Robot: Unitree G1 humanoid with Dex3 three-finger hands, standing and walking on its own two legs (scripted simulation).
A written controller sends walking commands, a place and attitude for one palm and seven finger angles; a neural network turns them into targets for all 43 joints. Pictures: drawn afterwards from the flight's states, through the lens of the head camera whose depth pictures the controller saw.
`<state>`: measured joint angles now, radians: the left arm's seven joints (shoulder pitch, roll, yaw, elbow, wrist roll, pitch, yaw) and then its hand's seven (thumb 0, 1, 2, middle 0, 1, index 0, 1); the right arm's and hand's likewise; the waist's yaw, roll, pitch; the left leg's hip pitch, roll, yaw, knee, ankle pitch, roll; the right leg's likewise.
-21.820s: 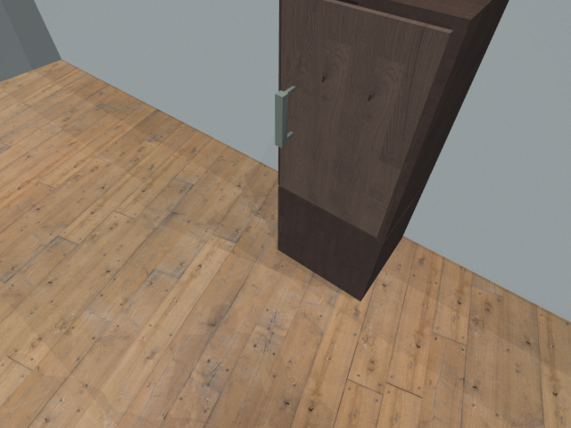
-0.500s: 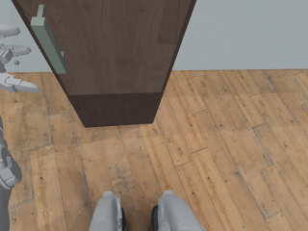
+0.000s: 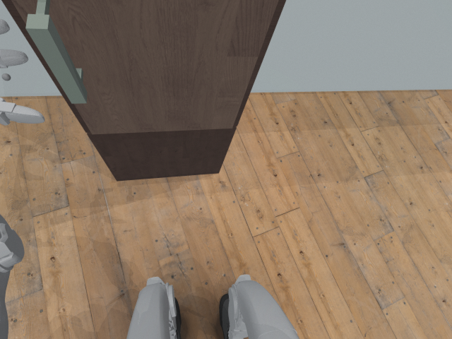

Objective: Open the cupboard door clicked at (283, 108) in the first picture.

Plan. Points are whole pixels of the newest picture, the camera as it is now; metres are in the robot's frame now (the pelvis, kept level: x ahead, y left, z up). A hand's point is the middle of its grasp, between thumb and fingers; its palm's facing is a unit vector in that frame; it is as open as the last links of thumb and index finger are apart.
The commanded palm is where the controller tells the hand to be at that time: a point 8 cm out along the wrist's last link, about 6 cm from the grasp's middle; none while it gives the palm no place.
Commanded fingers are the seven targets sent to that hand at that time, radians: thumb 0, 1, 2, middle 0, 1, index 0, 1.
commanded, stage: move the hooked fingers beside the handle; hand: left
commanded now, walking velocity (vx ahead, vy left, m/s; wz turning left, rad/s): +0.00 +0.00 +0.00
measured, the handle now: (63, 54) +0.56 +0.22 +0.06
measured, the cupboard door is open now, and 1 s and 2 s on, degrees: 0 0 0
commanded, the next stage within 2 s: slide the fingers in behind the handle in 0.42 s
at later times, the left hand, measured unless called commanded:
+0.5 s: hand (6, 82) +0.50 +0.29 +0.06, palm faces +0.05 -1.00 -0.02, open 14.0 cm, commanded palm +0.50 +0.31 +0.06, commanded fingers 0.00 -0.50 0.30 -0.30 -1.20 -0.30 -1.20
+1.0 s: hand (34, 78) +0.51 +0.25 +0.07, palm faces +0.05 -1.00 -0.02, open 14.0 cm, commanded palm +0.49 +0.28 +0.06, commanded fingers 0.00 -0.50 0.30 -0.30 -1.20 -0.30 -1.20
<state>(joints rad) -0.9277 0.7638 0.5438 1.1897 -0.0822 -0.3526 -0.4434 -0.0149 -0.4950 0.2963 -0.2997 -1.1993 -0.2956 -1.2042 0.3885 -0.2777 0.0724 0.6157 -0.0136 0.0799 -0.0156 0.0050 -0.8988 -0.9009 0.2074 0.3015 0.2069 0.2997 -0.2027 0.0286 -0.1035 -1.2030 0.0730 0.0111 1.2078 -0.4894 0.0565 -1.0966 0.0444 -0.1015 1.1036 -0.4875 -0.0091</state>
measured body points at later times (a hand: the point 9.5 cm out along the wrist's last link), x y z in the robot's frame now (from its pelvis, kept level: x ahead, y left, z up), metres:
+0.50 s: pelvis +0.00 +0.00 +0.00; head +0.16 +0.05 +0.41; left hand +0.50 +0.34 +0.06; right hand +0.02 -0.27 -0.10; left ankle +0.03 +0.08 -0.64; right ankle +0.01 -0.12 -0.64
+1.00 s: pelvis +0.00 +0.00 +0.00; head +0.15 +0.04 +0.42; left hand +0.50 +0.30 +0.07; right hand +0.00 -0.27 -0.10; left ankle +0.03 +0.08 -0.64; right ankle +0.01 -0.12 -0.64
